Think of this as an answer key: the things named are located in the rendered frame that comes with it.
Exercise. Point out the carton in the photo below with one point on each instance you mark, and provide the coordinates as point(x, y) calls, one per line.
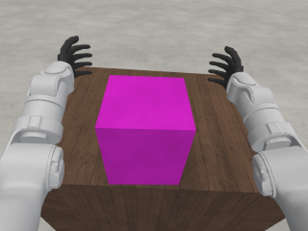
point(145, 130)

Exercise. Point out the left robot upper arm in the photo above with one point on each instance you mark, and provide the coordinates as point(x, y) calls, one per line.
point(27, 173)

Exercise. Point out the right robot upper arm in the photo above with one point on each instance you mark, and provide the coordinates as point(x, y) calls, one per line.
point(282, 174)

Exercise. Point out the left robot forearm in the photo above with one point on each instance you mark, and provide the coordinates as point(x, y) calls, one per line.
point(44, 106)

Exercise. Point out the robot right hand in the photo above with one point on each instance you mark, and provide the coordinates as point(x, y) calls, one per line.
point(234, 65)

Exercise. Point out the pedestal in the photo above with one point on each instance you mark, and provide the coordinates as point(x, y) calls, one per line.
point(216, 192)

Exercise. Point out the right robot forearm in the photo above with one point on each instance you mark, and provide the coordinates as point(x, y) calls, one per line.
point(266, 127)

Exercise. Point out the robot left hand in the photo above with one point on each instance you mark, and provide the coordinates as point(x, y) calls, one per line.
point(66, 55)

